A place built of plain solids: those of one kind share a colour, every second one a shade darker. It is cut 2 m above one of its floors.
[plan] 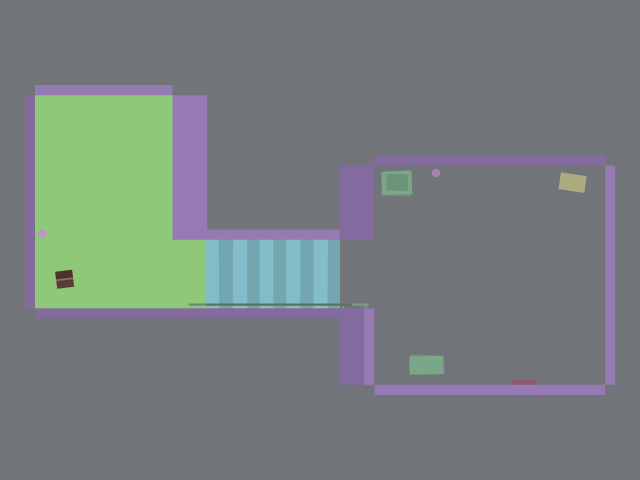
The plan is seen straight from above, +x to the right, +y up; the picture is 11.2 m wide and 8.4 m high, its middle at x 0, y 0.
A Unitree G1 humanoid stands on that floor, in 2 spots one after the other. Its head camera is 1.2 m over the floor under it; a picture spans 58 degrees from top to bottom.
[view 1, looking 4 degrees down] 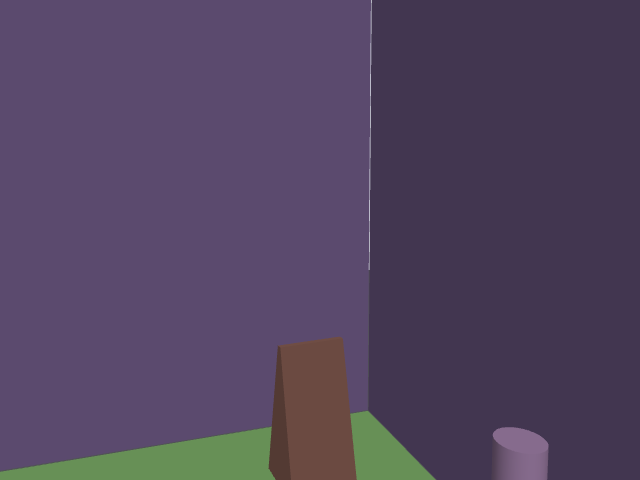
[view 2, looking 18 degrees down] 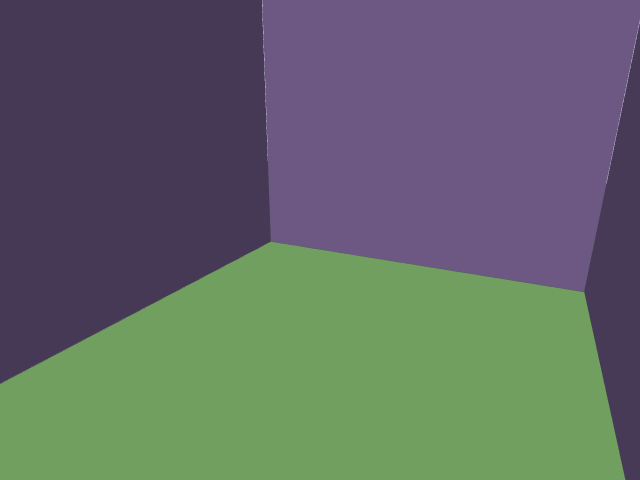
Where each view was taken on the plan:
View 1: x -3.90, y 1.09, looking -109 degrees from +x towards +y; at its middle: wall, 2.42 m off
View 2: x -3.00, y -0.55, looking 116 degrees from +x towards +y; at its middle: wall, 3.61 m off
